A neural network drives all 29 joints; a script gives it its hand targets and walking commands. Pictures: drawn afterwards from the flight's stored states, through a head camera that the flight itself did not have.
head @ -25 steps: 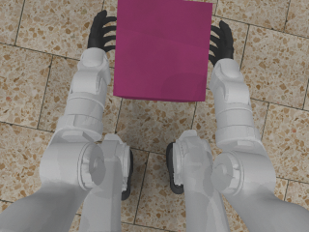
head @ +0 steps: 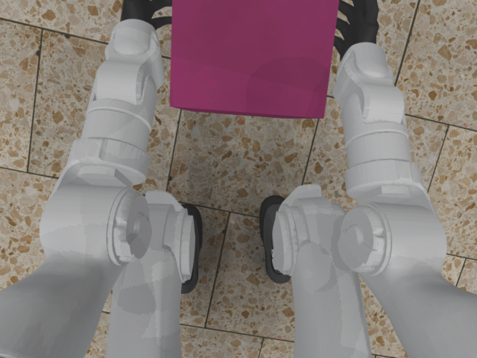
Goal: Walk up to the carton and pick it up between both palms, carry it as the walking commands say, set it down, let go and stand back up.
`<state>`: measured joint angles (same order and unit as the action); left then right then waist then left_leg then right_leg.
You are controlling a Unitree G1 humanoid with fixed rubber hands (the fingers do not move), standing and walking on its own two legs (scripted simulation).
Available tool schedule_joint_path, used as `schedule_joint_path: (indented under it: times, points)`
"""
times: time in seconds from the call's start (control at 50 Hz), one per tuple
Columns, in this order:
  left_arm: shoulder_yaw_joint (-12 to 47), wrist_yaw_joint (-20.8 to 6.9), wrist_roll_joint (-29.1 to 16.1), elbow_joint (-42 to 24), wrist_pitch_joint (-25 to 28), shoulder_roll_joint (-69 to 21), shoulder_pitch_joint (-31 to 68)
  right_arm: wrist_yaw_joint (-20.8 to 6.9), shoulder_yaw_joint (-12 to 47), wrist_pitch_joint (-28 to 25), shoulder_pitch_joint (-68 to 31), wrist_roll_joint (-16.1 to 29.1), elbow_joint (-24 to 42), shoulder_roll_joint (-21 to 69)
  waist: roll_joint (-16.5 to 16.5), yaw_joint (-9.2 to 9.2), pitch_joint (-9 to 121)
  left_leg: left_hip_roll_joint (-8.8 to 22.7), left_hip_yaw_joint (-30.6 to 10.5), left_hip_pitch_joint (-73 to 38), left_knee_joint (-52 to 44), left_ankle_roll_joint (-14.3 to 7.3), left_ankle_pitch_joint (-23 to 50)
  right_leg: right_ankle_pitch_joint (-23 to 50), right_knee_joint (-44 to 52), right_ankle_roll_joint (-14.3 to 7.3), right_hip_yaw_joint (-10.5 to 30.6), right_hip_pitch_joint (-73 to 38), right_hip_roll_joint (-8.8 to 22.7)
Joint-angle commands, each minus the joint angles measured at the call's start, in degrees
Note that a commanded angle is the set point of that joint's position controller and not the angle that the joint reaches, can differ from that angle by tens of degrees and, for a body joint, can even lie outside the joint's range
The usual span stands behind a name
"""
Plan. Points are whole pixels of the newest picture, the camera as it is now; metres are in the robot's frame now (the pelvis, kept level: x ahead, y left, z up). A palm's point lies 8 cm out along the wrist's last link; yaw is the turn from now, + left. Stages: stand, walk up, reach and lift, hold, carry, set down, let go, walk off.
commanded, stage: set down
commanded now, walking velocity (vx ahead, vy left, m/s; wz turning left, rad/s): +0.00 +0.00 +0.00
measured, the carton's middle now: (246, 49) +0.53 -0.03 -0.23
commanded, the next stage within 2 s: none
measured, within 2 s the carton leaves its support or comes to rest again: rests again in 0.72 s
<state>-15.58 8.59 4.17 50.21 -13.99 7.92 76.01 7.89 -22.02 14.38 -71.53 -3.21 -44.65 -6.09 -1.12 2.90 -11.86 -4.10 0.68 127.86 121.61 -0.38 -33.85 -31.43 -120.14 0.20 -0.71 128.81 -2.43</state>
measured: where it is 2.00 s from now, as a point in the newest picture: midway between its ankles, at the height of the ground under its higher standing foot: (231, 257)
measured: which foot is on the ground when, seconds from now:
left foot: down 0.00-1.00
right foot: down 0.00-1.00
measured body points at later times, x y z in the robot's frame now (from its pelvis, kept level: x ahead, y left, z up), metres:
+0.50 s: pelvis +0.00 +0.00 -0.02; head +0.35 -0.01 +0.26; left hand +0.56 +0.10 -0.17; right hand +0.53 -0.18 -0.17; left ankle +0.10 +0.11 -0.36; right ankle +0.11 -0.11 -0.36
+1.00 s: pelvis +0.00 +0.00 -0.03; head +0.35 +0.00 +0.24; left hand +0.56 +0.10 -0.19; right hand +0.54 -0.19 -0.18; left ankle +0.10 +0.11 -0.36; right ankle +0.11 -0.11 -0.36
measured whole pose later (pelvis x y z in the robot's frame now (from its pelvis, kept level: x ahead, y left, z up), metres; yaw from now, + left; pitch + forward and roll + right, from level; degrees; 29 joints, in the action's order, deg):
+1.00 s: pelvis +0.00 +0.00 -0.03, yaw +0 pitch +37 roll -1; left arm -13.6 7.3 2.7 56.9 -12.4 10.0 81.1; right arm 5.2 -20.6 12.2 -78.1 -0.4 -54.8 -11.5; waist 0.0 3.4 -16.3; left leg -4.7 0.6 130.5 127.6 -0.4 -34.4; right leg -32.0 -125.9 0.5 -0.9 131.1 -2.7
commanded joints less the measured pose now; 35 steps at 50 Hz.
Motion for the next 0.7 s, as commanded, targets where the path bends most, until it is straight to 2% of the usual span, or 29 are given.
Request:
schedule_joint_path:
  times: [0.0, 0.08, 0.16, 0.36, 0.6, 0.68]
  points:
    - [24.82, -14.41, -7.65, -6.04, 2.46, -55.58, 36.00, -16.17, 28.68, -1.96, -40.66, 7.96, 6.03, 52.03, -1.11, 2.05, 74.73, -5.41, 0.30, -35.14, -7.50, 0.26, 20.55, 22.38, 6.34, 1.35, -1.78, -40.03, -5.51]
    - [27.58, -14.04, -9.77, -8.95, 3.10, -56.06, 37.89, -16.07, 30.19, -2.42, -40.74, 10.52, 6.98, 54.08, -1.76, 1.43, 79.48, -5.40, 0.55, -37.55, -6.13, 0.20, 23.78, 26.00, 4.78, 1.27, -1.82, -41.84, -5.65]
    - [27.09, -13.96, -9.60, -8.14, 3.11, -55.62, 36.62, -16.29, 30.22, -2.13, -40.52, 10.74, 5.53, 53.89, -1.60, 0.53, 76.64, -5.34, 0.68, -36.45, -5.86, 0.09, 23.26, 24.94, 4.53, 1.42, -1.73, -39.96, -5.72]
    - [23.13, -15.03, -8.68, -3.13, 3.08, -54.82, 37.62, -16.85, 25.73, -2.47, -41.19, 7.92, 2.16, 51.56, -1.66, 2.18, 67.58, -5.23, 0.37, -31.48, -5.68, -0.15, 18.42, 19.88, 4.71, 0.76, -1.90, -34.91, -5.35]
    - [22.41, -15.26, -8.42, -3.12, 3.72, -52.84, 39.64, -17.96, 24.88, -2.66, -41.54, 9.02, 0.29, 52.56, -1.77, 0.67, 67.41, -4.77, 0.56, -31.28, -4.62, -0.60, 17.98, 19.47, 3.26, 0.77, -1.86, -33.26, -5.09]
    - [23.21, -15.22, -8.67, -3.85, 4.19, -52.72, 39.66, -18.21, 24.83, -2.96, -40.97, 9.77, -0.14, 52.86, -3.03, 0.44, 66.75, -4.68, 0.62, -31.31, -4.10, -0.56, 19.18, 20.82, 2.64, 0.59, -1.60, -32.61, -5.16]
